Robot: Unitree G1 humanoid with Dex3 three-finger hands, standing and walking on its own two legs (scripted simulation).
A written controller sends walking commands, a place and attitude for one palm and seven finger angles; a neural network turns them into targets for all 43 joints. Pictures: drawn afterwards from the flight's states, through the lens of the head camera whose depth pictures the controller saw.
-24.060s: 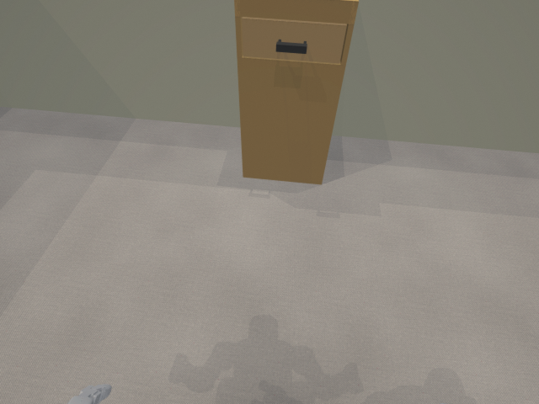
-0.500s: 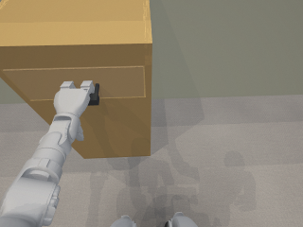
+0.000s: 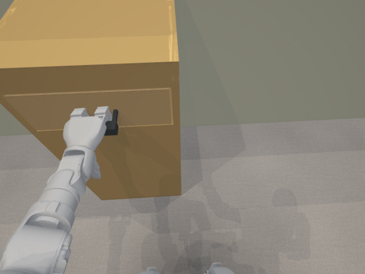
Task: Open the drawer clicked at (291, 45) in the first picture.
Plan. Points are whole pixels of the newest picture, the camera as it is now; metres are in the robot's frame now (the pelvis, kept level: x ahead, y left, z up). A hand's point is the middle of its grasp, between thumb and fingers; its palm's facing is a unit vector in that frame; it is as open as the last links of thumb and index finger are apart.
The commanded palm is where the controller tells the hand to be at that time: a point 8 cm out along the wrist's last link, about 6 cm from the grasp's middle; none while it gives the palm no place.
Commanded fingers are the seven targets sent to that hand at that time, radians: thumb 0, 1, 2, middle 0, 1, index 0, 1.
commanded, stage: lower the fingers behind the handle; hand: left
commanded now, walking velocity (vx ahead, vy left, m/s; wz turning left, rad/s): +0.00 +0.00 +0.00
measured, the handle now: (95, 121) +0.47 +0.23 +0.01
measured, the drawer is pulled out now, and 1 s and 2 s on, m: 0.00 0.00 0.02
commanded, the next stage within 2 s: close the thumb around the handle in 0.10 s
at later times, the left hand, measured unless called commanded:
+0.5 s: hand (94, 142) +0.43 +0.22 -0.01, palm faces -0.07 -0.04 -1.00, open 11.2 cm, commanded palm +0.40 +0.24 +0.04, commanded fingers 0.00 0.40 0.68 -0.36 -1.30 -0.36 -1.30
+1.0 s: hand (94, 141) +0.43 +0.22 -0.01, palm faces -0.06 -0.02 -1.00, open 5.7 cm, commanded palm +0.40 +0.23 +0.04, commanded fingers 0.00 0.90 0.90 -0.40 -1.35 -0.40 -1.35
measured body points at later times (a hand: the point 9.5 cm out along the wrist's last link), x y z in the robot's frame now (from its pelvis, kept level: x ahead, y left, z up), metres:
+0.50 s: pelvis +0.00 +0.00 +0.00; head +0.09 -0.01 +0.44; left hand +0.42 +0.22 +0.04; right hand +0.06 -0.27 -0.13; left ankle -0.02 +0.10 -0.70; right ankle +0.01 -0.11 -0.70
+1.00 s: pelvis +0.00 +0.00 +0.00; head +0.09 +0.00 +0.44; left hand +0.43 +0.22 +0.04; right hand +0.05 -0.27 -0.13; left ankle -0.02 +0.10 -0.70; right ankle +0.01 -0.11 -0.70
